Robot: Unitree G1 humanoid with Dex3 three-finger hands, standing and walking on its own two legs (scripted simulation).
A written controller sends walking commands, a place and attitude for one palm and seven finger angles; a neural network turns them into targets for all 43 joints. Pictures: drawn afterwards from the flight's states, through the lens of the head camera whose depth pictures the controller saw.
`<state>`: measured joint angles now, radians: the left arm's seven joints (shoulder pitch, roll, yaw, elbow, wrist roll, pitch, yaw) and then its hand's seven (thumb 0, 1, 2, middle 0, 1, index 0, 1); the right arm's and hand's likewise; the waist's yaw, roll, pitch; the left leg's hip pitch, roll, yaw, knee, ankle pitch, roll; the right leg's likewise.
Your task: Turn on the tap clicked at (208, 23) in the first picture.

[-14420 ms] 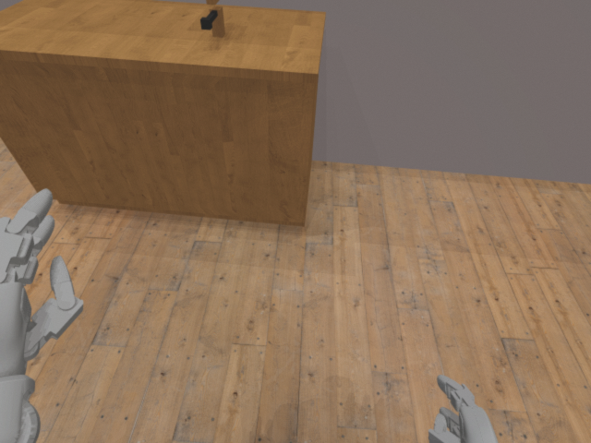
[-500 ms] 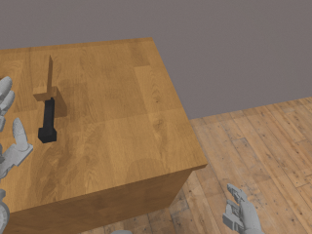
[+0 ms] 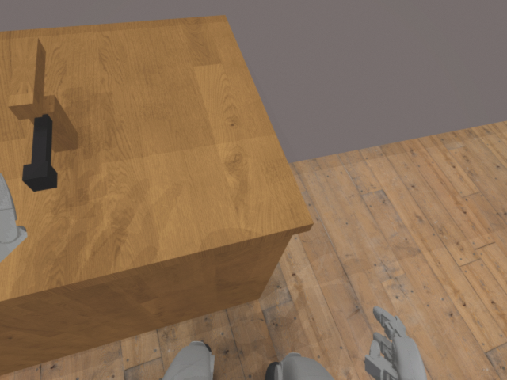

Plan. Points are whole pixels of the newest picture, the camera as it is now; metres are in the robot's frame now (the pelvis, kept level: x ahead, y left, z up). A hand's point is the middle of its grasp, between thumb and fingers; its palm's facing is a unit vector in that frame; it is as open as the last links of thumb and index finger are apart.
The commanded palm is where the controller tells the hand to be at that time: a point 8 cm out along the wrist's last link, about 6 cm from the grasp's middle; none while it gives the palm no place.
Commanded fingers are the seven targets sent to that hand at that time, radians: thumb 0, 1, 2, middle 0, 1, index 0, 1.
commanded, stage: shuffle to correct the standing spot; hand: left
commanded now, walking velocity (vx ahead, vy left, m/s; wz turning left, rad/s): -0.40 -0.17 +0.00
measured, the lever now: (40, 176) +0.34 +0.32 +0.09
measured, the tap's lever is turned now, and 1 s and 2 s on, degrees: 0 0 0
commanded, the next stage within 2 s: come to a stop and stand still in 0.04 s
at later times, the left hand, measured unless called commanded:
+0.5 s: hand (14, 306) +0.17 +0.23 +0.18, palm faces +0.41 -0.82 -0.40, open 7.5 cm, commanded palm +0.11 +0.26 +0.19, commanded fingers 0.00 0.90 0.90 -0.20 -0.30 -0.20 -0.30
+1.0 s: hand (69, 281) +0.20 +0.20 +0.16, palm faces +0.22 -0.86 -0.47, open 7.4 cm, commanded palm +0.14 +0.25 +0.19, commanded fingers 0.00 0.90 0.90 -0.20 -0.30 -0.20 -0.30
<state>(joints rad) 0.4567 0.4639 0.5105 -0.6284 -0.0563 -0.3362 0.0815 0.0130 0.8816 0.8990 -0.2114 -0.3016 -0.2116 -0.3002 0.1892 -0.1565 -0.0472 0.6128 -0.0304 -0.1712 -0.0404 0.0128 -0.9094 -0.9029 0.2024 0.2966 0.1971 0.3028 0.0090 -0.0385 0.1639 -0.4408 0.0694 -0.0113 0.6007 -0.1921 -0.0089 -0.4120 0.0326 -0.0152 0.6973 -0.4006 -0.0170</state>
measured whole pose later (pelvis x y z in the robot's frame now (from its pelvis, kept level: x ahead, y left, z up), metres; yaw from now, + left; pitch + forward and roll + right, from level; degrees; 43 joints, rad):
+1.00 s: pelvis -0.03 -0.02 +0.01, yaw -3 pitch +0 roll -1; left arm 0.48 0.41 0.35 -0.47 -0.03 -0.23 0.05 0.01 0.88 0.90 -0.21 -0.30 -0.21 -0.30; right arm 0.20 -0.18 0.01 0.55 0.02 -0.12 0.00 0.01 -0.91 -0.90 0.20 0.30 0.20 0.30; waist 0.00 -0.02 0.08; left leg -0.22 0.00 0.07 0.49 -0.27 0.04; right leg -0.25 -0.02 0.02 0.46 -0.21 0.03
